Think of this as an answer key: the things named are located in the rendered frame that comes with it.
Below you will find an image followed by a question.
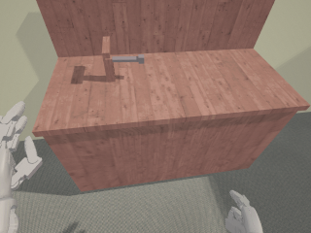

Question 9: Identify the counter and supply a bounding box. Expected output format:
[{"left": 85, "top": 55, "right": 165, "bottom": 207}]
[{"left": 32, "top": 0, "right": 311, "bottom": 192}]

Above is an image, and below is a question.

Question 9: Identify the tap lever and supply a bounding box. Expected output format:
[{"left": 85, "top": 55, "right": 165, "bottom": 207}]
[{"left": 112, "top": 54, "right": 145, "bottom": 64}]

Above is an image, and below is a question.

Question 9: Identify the robot right hand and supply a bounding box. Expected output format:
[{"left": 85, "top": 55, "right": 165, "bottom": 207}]
[{"left": 225, "top": 190, "right": 263, "bottom": 233}]

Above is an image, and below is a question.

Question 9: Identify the robot left hand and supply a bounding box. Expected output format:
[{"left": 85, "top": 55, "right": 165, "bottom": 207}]
[{"left": 0, "top": 101, "right": 43, "bottom": 199}]

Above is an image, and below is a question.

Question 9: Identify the left robot forearm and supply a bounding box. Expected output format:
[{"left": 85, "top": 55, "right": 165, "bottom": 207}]
[{"left": 0, "top": 197, "right": 21, "bottom": 233}]

